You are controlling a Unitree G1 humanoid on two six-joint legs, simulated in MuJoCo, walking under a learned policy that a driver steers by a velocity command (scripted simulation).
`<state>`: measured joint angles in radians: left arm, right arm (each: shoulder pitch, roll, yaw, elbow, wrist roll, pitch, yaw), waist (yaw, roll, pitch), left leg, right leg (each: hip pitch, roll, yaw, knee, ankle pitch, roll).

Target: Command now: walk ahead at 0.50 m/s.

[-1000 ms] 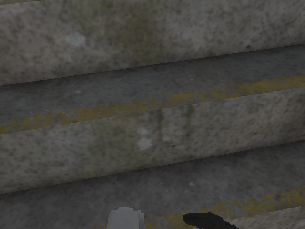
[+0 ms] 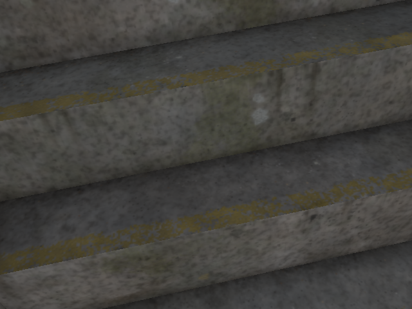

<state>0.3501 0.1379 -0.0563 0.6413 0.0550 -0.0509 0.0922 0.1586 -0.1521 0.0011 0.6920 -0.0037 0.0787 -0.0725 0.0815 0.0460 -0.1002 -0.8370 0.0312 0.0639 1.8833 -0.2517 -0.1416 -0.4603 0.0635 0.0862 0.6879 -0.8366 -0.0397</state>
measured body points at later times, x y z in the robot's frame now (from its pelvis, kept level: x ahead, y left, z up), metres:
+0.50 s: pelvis -0.38 +0.00 -0.45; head -0.33 +0.08 -0.01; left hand -0.31 +0.25 -0.59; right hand -0.07 -0.16 -0.48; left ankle -0.50 +0.05 -1.17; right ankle -0.17 -0.08 -0.94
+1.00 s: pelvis -0.64 -0.06 -0.67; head -0.64 -0.03 -0.22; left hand -0.54 +0.17 -0.81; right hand -0.62 -0.34 -0.78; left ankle -0.59 -0.02 -1.41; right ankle -0.59 -0.29 -1.18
